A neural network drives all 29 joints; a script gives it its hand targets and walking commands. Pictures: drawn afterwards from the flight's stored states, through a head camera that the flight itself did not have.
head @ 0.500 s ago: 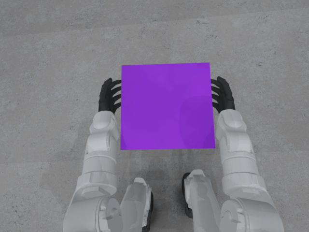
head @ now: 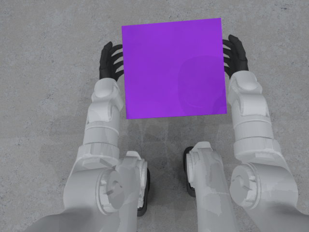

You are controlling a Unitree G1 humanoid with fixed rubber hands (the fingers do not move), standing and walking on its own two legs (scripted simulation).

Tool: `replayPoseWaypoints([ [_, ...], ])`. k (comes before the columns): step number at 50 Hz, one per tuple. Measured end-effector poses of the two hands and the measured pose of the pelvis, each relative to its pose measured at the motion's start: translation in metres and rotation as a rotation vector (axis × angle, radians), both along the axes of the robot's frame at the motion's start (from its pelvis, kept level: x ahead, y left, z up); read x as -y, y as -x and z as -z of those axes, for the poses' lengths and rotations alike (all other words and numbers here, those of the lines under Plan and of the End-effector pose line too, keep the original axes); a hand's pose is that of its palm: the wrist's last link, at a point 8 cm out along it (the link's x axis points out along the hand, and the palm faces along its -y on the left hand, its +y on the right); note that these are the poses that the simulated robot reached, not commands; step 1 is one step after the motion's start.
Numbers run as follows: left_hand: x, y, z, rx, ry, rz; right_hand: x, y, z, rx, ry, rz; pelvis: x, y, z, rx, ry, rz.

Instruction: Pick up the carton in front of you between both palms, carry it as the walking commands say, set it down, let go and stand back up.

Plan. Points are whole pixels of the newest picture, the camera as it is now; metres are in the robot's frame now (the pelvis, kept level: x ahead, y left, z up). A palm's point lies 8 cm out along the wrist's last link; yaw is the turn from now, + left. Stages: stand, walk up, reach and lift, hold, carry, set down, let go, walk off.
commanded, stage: set down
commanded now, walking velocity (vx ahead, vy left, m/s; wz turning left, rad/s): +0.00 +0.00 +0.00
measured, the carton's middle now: (171, 80) +0.48 -0.06 -0.18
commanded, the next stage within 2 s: none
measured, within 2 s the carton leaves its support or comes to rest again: rests again in 1.00 s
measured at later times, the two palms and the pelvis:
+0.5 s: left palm (130, 82) +0.51 +0.07 -0.25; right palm (225, 76) +0.49 -0.23 -0.26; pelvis -0.02 +0.00 -0.10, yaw +2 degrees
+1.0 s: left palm (131, 87) +0.50 +0.07 -0.29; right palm (222, 78) +0.50 -0.23 -0.29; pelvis -0.03 +0.00 -0.13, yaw +2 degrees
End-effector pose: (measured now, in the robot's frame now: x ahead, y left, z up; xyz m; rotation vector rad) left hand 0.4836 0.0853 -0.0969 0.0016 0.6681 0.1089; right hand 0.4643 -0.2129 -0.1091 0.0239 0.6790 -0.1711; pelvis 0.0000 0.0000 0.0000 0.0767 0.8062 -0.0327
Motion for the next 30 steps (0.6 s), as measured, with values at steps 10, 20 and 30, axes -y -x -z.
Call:
replayPoseWaypoints([
  [10,0.008,-0.012,0.06,-0.021,-0.005,0.008,0.009,-0.012,0.058,-0.021,0.009,-0.007,0.0,0.01,0.042,-0.001,-0.006,-0.01],
  [20,0.015,-0.021,0.125,-0.045,-0.011,0.019,0.016,-0.024,0.12,-0.046,0.024,-0.019,-0.002,0.017,0.083,0.026,-0.004,-0.024],
  [30,0.021,-0.028,0.172,-0.054,0.004,0.016,0.023,-0.033,0.162,-0.056,0.043,-0.034,-0.001,0.02,0.113,0.098,0.004,-0.039],
])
